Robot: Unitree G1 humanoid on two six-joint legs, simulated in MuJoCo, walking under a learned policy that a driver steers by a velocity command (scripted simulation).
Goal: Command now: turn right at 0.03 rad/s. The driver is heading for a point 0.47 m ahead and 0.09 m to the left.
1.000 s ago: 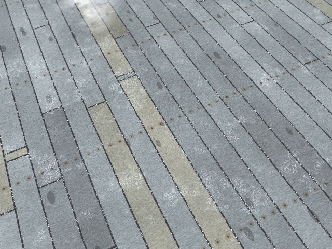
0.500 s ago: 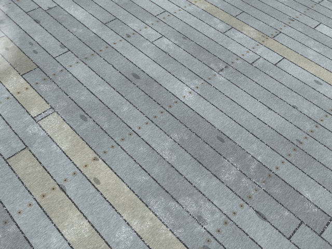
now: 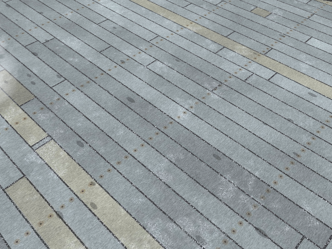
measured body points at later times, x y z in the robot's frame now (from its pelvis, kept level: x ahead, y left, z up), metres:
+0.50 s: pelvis +0.00 +0.00 +0.00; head +0.01 +0.00 +0.45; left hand +0.08 +0.26 -0.13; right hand +0.06 -0.26 -0.14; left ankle +0.01 +0.16 -0.74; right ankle -0.01 -0.10 -0.74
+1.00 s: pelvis +0.00 +0.01 +0.00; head +0.01 +0.01 +0.45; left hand +0.04 +0.26 -0.15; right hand +0.03 -0.25 -0.15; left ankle +0.01 +0.16 -0.74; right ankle -0.01 -0.10 -0.74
